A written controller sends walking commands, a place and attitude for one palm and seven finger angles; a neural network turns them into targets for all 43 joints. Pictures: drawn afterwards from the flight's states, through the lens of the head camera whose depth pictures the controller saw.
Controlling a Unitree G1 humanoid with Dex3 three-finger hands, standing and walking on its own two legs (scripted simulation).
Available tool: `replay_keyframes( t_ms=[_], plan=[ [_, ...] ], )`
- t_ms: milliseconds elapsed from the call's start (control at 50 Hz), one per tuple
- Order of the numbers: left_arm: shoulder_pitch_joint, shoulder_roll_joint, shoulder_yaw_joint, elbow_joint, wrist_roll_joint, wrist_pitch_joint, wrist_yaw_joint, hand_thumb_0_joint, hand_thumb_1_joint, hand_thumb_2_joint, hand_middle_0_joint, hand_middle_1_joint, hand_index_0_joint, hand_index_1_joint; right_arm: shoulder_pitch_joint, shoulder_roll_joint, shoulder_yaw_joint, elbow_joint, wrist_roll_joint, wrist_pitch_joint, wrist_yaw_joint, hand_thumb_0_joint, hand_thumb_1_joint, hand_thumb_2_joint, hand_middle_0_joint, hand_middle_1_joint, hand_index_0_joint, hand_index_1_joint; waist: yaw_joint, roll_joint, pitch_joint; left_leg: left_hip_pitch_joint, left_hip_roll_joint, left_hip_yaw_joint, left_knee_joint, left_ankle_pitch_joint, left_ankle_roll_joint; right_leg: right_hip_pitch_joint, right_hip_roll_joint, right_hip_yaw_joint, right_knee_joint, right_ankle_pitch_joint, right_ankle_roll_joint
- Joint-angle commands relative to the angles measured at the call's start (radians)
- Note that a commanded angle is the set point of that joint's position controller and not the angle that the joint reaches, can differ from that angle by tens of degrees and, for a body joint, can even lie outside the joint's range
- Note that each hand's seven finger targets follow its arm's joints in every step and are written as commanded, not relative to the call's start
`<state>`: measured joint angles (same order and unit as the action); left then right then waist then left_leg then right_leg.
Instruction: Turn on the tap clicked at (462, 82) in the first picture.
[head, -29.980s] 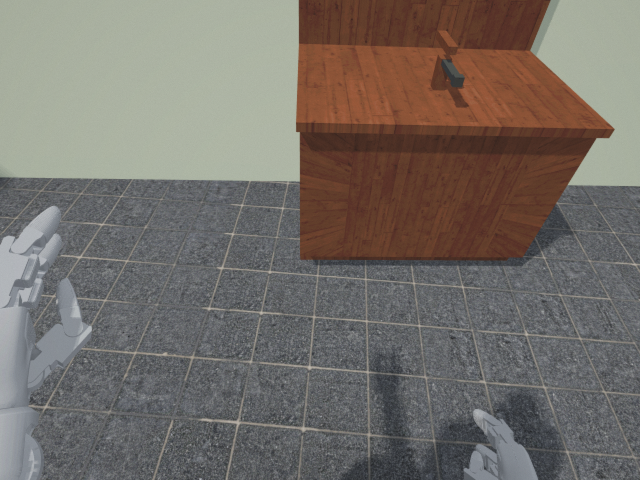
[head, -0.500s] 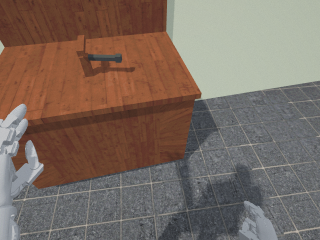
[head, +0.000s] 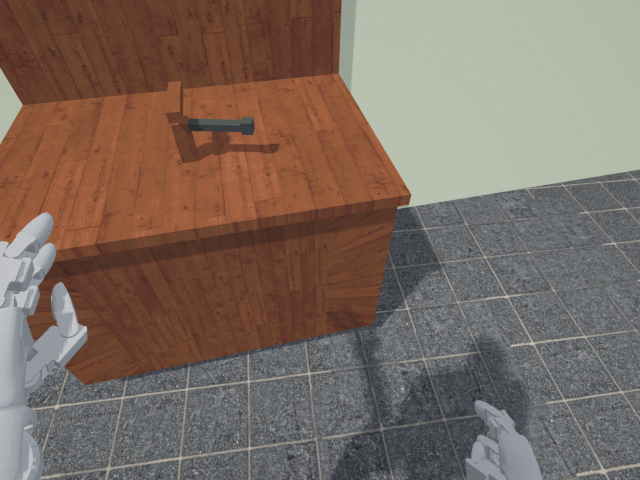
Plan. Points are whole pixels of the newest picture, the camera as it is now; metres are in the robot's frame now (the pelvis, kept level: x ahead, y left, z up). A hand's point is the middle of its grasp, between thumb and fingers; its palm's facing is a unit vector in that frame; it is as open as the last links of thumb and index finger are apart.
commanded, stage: stand and check the lever's angle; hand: left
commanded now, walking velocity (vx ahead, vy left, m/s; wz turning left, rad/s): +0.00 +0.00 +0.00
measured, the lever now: (247, 126) +0.80 +0.23 +0.01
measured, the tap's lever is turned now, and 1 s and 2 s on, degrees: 75 75 75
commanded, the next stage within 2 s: stand and wait in 0.02 s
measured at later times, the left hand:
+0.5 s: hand (55, 339) +0.20 +0.27 +0.15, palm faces +0.42 -0.83 -0.36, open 7.4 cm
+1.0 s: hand (66, 330) +0.21 +0.26 +0.15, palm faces +0.40 -0.84 -0.37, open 7.4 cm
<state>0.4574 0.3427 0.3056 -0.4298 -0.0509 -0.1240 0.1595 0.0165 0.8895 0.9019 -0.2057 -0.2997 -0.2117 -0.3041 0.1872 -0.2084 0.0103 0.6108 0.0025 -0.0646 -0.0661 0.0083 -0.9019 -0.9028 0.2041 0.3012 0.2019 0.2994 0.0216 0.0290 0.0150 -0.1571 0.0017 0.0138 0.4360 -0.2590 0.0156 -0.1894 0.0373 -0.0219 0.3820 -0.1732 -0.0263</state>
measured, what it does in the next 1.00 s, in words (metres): stands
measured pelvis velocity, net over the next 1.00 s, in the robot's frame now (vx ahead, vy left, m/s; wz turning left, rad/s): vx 0.00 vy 0.02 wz -0.01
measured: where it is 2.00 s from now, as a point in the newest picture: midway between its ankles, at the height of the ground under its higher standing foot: outside the picture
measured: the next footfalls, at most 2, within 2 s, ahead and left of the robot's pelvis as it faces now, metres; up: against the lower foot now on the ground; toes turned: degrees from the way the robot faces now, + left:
none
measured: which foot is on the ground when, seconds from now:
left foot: down 0.00-1.00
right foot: down 0.00-1.00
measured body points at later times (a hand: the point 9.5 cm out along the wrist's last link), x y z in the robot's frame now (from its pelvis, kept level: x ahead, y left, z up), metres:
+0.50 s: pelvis -0.01 +0.02 +0.00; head -0.01 +0.02 +0.45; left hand +0.17 +0.31 +0.17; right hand +0.17 -0.21 -0.08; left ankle -0.01 +0.11 -0.74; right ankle +0.02 -0.10 -0.74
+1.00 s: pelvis +0.00 +0.02 +0.00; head +0.00 +0.01 +0.45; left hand +0.18 +0.30 +0.17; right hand +0.18 -0.22 -0.08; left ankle -0.01 +0.11 -0.74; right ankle +0.02 -0.10 -0.74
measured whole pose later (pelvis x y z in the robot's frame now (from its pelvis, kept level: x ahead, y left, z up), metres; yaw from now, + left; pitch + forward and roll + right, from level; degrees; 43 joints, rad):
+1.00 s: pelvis +0.00 +0.02 +0.00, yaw +0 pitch -1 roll -1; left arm 0.46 0.34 0.31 -0.43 -0.04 -0.13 0.16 0.02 0.89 0.90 -0.21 -0.30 -0.21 -0.30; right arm 0.18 -0.22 0.00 0.61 0.00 -0.07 -0.07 0.01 -0.90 -0.90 0.20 0.30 0.20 0.30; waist 0.02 0.03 0.02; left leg -0.17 -0.02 0.03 0.43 -0.25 0.04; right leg -0.20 0.02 -0.01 0.38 -0.16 0.00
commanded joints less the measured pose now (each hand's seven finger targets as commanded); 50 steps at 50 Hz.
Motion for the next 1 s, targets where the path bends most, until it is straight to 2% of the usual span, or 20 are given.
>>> replay_keyframes(
  t_ms=[0, 80, 100, 160, 240, 300, 360, 400, 420, 460, 640, 740, 760, 860, 900, 980],
  plan=[
    [-0.085, 0.173, 0.114, -0.202, 0.001, -0.059, 0.012, 0.000, 0.900, 0.900, -0.200, -0.300, -0.200, -0.300, -0.116, -0.124, -0.050, -0.162, -0.006, -0.055, -0.015, 0.000, -0.900, -0.900, 0.200, 0.300, 0.200, 0.300, -0.011, 0.008, -0.096, -0.054, 0.056, -0.073, -0.091, 0.118, 0.001, 0.080, -0.078, 0.114, -0.072, 0.103, 0.009],
    [-0.075, 0.171, 0.114, -0.209, 0.002, -0.063, 0.015, 0.000, 0.900, 0.900, -0.200, -0.300, -0.200, -0.300, -0.113, -0.123, -0.048, -0.161, -0.006, -0.059, -0.016, 0.000, -0.900, -0.900, 0.200, 0.300, 0.200, 0.300, -0.009, 0.017, -0.104, -0.066, 0.060, -0.077, -0.104, 0.108, 0.003, 0.096, -0.071, 0.098, -0.063, 0.099, 0.014],
    [-0.083, 0.181, 0.121, -0.224, 0.003, -0.063, 0.014, 0.000, 0.900, 0.900, -0.200, -0.300, -0.200, -0.300, -0.118, -0.125, -0.050, -0.163, -0.006, -0.060, -0.016, 0.000, -0.900, -0.900, 0.200, 0.300, 0.200, 0.300, -0.010, 0.039, -0.101, -0.066, 0.059, -0.079, -0.106, 0.111, 0.001, 0.094, -0.071, 0.099, -0.061, 0.102, 0.012],
    [-0.062, 0.172, 0.119, -0.220, 0.003, -0.069, 0.015, 0.000, 0.900, 0.900, -0.200, -0.300, -0.200, -0.300, -0.111, -0.121, -0.050, -0.161, -0.006, -0.063, -0.016, 0.000, -0.900, -0.900, 0.200, 0.300, 0.200, 0.300, -0.008, 0.023, -0.109, -0.071, 0.063, -0.081, -0.110, 0.112, 0.002, 0.105, -0.067, 0.089, -0.050, 0.109, 0.015],
    [-0.060, 0.168, 0.120, -0.223, 0.006, -0.074, 0.015, 0.000, 0.900, 0.900, -0.200, -0.300, -0.200, -0.300, -0.107, -0.124, -0.051, -0.160, -0.007, -0.067, -0.018, 0.000, -0.900, -0.900, 0.200, 0.300, 0.200, 0.300, -0.009, 0.036, -0.103, -0.082, 0.067, -0.085, -0.120, 0.111, 0.000, 0.106, -0.061, 0.080, -0.037, 0.118, 0.017],
    [-0.068, 0.170, 0.120, -0.218, 0.007, -0.075, 0.014, 0.000, 0.900, 0.900, -0.200, -0.300, -0.200, -0.300, -0.111, -0.127, -0.053, -0.158, -0.007, -0.069, -0.019, 0.000, -0.900, -0.900, 0.200, 0.300, 0.200, 0.300, -0.010, 0.046, -0.096, -0.089, 0.066, -0.086, -0.126, 0.092, -0.004, 0.097, -0.061, 0.081, -0.040, 0.105, 0.017],
    [-0.076, 0.154, 0.107, -0.207, 0.008, -0.077, 0.013, 0.000, 0.900, 0.900, -0.200, -0.300, -0.200, -0.300, -0.109, -0.125, -0.052, -0.158, -0.005, -0.068, -0.018, 0.000, -0.900, -0.900, 0.200, 0.300, 0.200, 0.300, -0.010, 0.029, -0.084, -0.099, 0.070, -0.086, -0.136, 0.058, -0.002, 0.093, -0.055, 0.076, -0.037, 0.095, 0.020],
    [-0.098, 0.167, 0.114, -0.216, 0.010, -0.079, 0.012, 0.000, 0.900, 0.900, -0.200, -0.300, -0.200, -0.300, -0.115, -0.127, -0.053, -0.157, -0.008, -0.069, -0.020, 0.000, -0.900, -0.900, 0.200, 0.300, 0.200, 0.300, -0.010, 0.048, -0.081, -0.103, 0.068, -0.089, -0.141, 0.046, -0.003, 0.091, -0.056, 0.082, -0.038, 0.091, 0.018],
    [-0.098, 0.154, 0.103, -0.205, 0.011, -0.080, 0.012, 0.000, 0.900, 0.900, -0.200, -0.300, -0.200, -0.300, -0.112, -0.123, -0.049, -0.156, -0.007, -0.069, -0.020, 0.000, -0.900, -0.900, 0.200, 0.300, 0.200, 0.300, -0.010, 0.048, -0.068, -0.116, 0.069, -0.090, -0.148, 0.031, -0.003, 0.091, -0.054, 0.077, -0.038, 0.080, 0.020],
    [-0.097, 0.154, 0.105, -0.200, 0.013, -0.081, 0.012, 0.000, 0.900, 0.900, -0.200, -0.300, -0.200, -0.300, -0.111, -0.124, -0.050, -0.158, -0.008, -0.069, -0.019, 0.000, -0.900, -0.900, 0.200, 0.300, 0.200, 0.300, -0.008, 0.033, -0.077, -0.119, 0.070, -0.091, -0.148, 0.021, -0.001, 0.101, -0.052, 0.074, -0.034, 0.085, 0.021],
    [-0.086, 0.157, 0.109, -0.223, 0.009, -0.083, 0.011, 0.000, 0.900, 0.900, -0.200, -0.300, -0.200, -0.300, -0.109, -0.122, -0.050, -0.158, -0.008, -0.072, -0.016, 0.000, -0.900, -0.900, 0.200, 0.300, 0.200, 0.300, -0.007, 0.043, -0.118, -0.077, 0.070, -0.083, -0.118, 0.156, -0.013, 0.113, -0.054, 0.070, -0.012, 0.156, 0.020],
    [-0.072, 0.154, 0.109, -0.199, 0.006, -0.078, 0.009, 0.000, 0.900, 0.900, -0.200, -0.300, -0.200, -0.300, -0.112, -0.122, -0.049, -0.159, -0.008, -0.066, -0.016, 0.000, -0.900, -0.900, 0.200, 0.300, 0.200, 0.300, -0.007, 0.032, -0.096, -0.089, 0.068, -0.080, -0.118, 0.139, -0.012, 0.102, -0.058, 0.074, -0.024, 0.144, 0.020],
    [-0.069, 0.155, 0.111, -0.196, 0.005, -0.077, 0.009, 0.000, 0.900, 0.900, -0.200, -0.300, -0.200, -0.300, -0.112, -0.121, -0.050, -0.159, -0.007, -0.065, -0.017, 0.000, -0.900, -0.900, 0.200, 0.300, 0.200, 0.300, -0.007, 0.010, -0.102, -0.081, 0.065, -0.074, -0.111, 0.135, -0.010, 0.101, -0.059, 0.078, -0.029, 0.148, 0.019],
    [-0.074, 0.157, 0.112, -0.204, 0.003, -0.075, 0.009, 0.000, 0.900, 0.900, -0.200, -0.300, -0.200, -0.300, -0.110, -0.124, -0.052, -0.159, -0.006, -0.065, -0.017, 0.000, -0.900, -0.900, 0.200, 0.300, 0.200, 0.300, -0.007, 0.015, -0.117, -0.068, 0.060, -0.069, -0.099, 0.154, -0.011, 0.104, -0.063, 0.085, -0.033, 0.163, 0.017],
    [-0.091, 0.175, 0.123, -0.233, 0.005, -0.078, 0.010, 0.000, 0.900, 0.900, -0.200, -0.300, -0.200, -0.300, -0.115, -0.126, -0.054, -0.163, -0.007, -0.066, -0.018, 0.000, -0.900, -0.900, 0.200, 0.300, 0.200, 0.300, -0.008, 0.041, -0.132, -0.057, 0.061, -0.070, -0.096, 0.185, -0.013, 0.113, -0.063, 0.082, -0.024, 0.182, 0.015],
    [-0.062, 0.165, 0.119, -0.222, 0.002, -0.075, 0.010, 0.000, 0.900, 0.900, -0.200, -0.300, -0.200, -0.300, -0.112, -0.124, -0.053, -0.164, -0.005, -0.064, -0.016, 0.000, -0.900, -0.900, 0.200, 0.300, 0.200, 0.300, -0.007, 0.026, -0.130, -0.054, 0.063, -0.068, -0.092, 0.210, -0.014, 0.114, -0.062, 0.075, -0.021, 0.191, 0.018]
  ],
)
